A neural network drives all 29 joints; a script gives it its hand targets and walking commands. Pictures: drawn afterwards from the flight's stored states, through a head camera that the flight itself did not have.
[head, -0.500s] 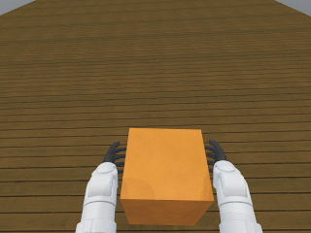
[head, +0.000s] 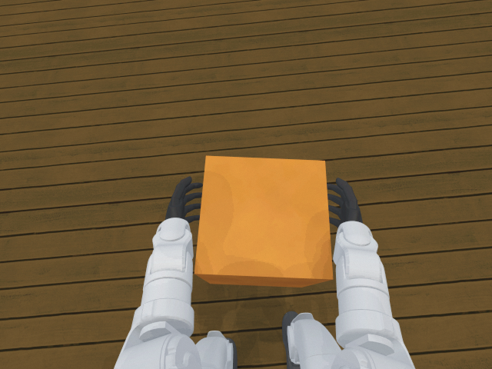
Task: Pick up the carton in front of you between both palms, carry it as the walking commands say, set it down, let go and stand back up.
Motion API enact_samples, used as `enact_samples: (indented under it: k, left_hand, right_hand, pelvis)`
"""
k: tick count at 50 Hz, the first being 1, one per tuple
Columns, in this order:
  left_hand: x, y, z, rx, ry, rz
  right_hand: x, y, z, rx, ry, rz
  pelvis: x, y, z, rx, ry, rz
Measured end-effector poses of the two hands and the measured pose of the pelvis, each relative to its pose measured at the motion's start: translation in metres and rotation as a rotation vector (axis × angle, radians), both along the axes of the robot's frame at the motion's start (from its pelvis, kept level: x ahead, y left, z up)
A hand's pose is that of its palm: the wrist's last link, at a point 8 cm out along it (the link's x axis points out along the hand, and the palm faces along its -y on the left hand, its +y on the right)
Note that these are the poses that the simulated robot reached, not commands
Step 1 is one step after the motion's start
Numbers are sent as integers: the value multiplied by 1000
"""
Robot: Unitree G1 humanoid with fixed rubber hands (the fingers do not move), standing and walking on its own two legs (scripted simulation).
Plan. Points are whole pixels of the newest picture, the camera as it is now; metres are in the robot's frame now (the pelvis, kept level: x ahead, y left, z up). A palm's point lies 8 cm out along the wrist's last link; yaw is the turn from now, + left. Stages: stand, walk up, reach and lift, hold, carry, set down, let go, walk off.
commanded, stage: set down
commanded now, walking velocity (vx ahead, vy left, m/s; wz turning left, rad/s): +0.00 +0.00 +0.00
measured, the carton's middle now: (260, 230) +0.36 -0.02 -0.14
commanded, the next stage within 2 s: none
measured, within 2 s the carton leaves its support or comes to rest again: rests again in 1.96 s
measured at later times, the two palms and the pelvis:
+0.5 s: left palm (204, 223) +0.41 +0.11 -0.21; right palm (334, 235) +0.36 -0.18 -0.21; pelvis -0.03 +0.02 -0.14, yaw +2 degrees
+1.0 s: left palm (223, 227) +0.45 +0.08 -0.36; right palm (328, 247) +0.37 -0.20 -0.37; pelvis -0.05 +0.02 -0.26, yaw +3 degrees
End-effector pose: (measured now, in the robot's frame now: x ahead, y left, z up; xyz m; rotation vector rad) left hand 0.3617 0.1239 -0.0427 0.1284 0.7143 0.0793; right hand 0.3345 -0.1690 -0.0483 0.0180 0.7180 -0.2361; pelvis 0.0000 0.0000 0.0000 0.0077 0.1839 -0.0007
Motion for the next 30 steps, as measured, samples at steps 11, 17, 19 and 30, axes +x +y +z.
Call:
enact_samples:
  k: [11,17,19,30]
  left_hand:
    - [20,-2,-95,-67,-77,-8]
    - [35,-8,-119,-91,-82,-12]
    - [39,-11,-128,-90,-72,-18]
    - [56,-17,-195,-77,-36,-31]
  right_hand:
    - [10,-2,-93,0,-81,-43]
    - [17,-7,-118,11,-85,-78]
    - [19,-10,-128,13,-74,-88]
    - [35,-16,-193,13,-37,-93]
  pelvis:
    - [-16,15,-64,4,328,11]
    - [-22,21,-98,-2,405,16]
    - [-24,22,-108,-3,424,17]
    - [-33,18,-164,7,531,33]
